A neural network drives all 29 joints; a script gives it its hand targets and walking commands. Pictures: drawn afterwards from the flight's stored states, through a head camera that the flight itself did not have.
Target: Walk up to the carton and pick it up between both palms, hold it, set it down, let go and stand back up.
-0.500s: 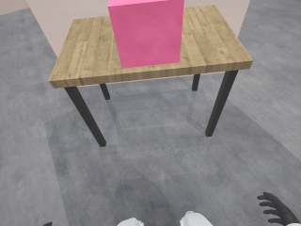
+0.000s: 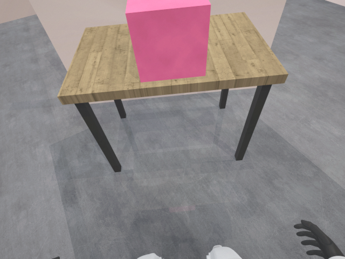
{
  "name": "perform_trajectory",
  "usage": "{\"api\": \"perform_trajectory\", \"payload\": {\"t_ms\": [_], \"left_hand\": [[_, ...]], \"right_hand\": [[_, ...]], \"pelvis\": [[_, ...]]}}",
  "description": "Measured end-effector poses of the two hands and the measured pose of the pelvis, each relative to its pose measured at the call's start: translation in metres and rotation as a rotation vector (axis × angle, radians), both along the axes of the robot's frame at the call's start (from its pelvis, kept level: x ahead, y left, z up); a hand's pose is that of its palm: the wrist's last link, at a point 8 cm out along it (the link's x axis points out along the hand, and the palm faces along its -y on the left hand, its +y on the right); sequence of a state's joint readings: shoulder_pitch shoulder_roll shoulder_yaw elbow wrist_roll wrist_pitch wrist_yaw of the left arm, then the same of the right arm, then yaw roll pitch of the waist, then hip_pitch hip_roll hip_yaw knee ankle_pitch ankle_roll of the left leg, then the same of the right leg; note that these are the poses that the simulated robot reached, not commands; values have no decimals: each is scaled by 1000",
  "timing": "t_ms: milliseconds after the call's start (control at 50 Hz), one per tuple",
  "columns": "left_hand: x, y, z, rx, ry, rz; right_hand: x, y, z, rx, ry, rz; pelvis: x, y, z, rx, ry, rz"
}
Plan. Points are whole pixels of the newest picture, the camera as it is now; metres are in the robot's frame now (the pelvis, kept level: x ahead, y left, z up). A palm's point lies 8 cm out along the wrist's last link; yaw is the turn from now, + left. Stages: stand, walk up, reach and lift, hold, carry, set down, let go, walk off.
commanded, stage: walk up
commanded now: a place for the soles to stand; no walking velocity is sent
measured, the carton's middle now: (168, 29) +0.90 +0.01 +0.09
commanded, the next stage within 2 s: none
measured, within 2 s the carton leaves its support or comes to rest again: neither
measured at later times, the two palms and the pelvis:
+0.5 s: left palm (39, 250) +0.18 +0.36 -0.08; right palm (318, 234) +0.17 -0.28 -0.03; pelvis +0.08 +0.04 +0.01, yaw -1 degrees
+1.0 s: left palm (57, 222) +0.24 +0.32 -0.06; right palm (321, 194) +0.26 -0.33 -0.03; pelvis +0.17 -0.01 +0.02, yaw -1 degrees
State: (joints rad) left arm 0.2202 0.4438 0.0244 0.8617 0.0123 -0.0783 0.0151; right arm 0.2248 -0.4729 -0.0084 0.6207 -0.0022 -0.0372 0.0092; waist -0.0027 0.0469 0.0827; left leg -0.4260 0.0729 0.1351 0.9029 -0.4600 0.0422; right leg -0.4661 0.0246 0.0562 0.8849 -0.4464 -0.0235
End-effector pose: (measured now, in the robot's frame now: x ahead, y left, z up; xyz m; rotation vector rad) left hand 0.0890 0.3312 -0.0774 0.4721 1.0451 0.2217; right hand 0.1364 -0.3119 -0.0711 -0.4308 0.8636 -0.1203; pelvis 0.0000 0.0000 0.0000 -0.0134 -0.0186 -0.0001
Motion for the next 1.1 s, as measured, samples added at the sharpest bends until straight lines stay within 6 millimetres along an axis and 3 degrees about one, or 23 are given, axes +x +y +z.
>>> {"api": "perform_trajectory", "payload": {"t_ms": [120, 200, 260, 340, 480, 720, 800, 900, 1000, 1100], "left_hand": [[-9, -2, 2, -21, 33, 12], [-21, 10, 3, -27, 72, 39], [-18, 25, -2, -37, 81, 49], [16, 36, -9, -60, 42, 31], [84, 29, -7, -119, -55, -18], [153, -4, 3, -113, -107, -52], [161, -18, 5, -88, -92, -51], [149, -19, 15, -74, -51, -18], [148, -11, 15, -84, -23, -4], [164, 4, 0, -108, -15, -13]], "right_hand": [[19, -7, 10, -5, -35, 9], [37, 0, 24, -25, -67, 19], [50, 10, 32, -48, -91, 30], [48, 23, 31, -64, -80, 20], [35, 29, 38, -87, 9, -25], [67, 0, 23, -58, 34, -31], [84, -15, 13, -33, 32, -43], [105, -21, 26, -22, 10, -48], [122, -18, 38, -35, 4, -38], [131, -4, 39, -70, 19, -29]], "pelvis": [[18, -3, 3, 2, 8, -3], [33, 7, 8, -7, -15, -3], [45, 21, 7, -20, -23, -5], [58, 36, 4, -30, -22, -10], [79, 40, 13, -37, -3, -15], [116, 10, 9, 4, 13, -16], [134, -7, 7, 17, 1, -24], [155, -13, 18, 23, -42, -23], [171, -6, 25, 12, -58, -23], [182, 13, 17, -14, -28, -24]]}}
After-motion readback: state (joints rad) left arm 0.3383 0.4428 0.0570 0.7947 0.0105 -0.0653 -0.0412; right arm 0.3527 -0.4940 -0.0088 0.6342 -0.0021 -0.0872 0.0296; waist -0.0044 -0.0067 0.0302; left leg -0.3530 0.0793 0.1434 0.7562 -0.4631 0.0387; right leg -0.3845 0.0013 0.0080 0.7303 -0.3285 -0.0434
